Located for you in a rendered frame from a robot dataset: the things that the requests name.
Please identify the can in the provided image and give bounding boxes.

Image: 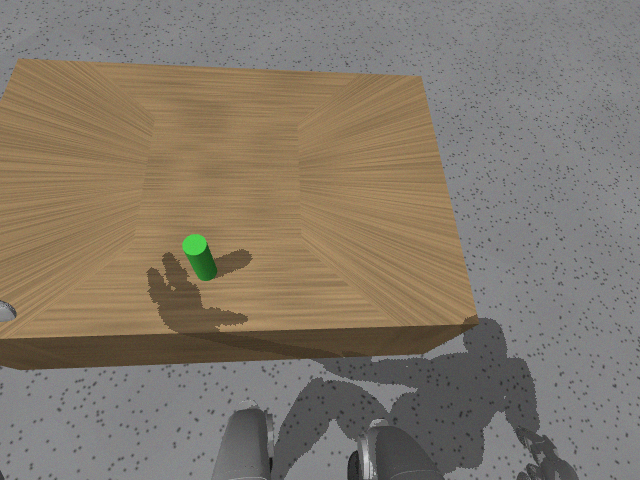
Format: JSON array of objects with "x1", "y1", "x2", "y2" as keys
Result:
[{"x1": 182, "y1": 234, "x2": 217, "y2": 281}]

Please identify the left robot hand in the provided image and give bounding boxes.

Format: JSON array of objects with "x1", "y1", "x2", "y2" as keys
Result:
[{"x1": 0, "y1": 300, "x2": 17, "y2": 322}]

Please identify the right robot hand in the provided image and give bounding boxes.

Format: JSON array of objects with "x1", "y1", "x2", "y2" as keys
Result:
[{"x1": 516, "y1": 427, "x2": 579, "y2": 480}]

